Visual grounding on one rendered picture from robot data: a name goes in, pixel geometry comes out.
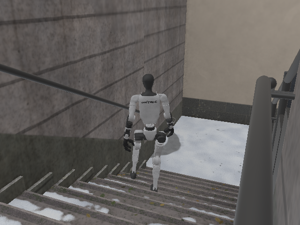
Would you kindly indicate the stairs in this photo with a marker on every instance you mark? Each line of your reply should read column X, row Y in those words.
column 120, row 200

